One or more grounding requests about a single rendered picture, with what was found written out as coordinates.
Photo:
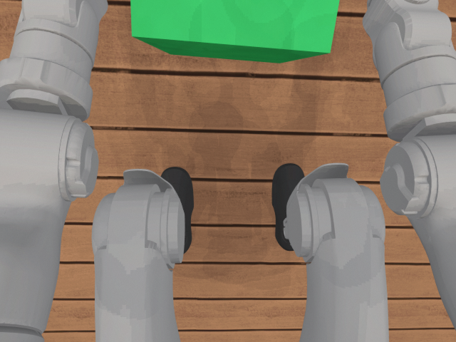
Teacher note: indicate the robot right upper arm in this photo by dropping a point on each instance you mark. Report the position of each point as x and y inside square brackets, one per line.
[419, 181]

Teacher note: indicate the left robot foot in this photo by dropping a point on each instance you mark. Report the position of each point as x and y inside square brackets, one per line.
[182, 183]

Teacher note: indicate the robot left upper arm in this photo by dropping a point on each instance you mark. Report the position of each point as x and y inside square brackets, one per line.
[46, 161]

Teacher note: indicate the robot left forearm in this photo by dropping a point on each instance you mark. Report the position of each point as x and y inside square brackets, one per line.
[51, 60]

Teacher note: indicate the robot right forearm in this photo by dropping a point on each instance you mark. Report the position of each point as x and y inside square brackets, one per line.
[416, 63]

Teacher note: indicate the carton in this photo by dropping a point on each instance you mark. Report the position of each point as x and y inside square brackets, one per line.
[273, 31]

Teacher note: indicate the left robot thigh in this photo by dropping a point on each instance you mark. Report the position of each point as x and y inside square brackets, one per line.
[133, 283]

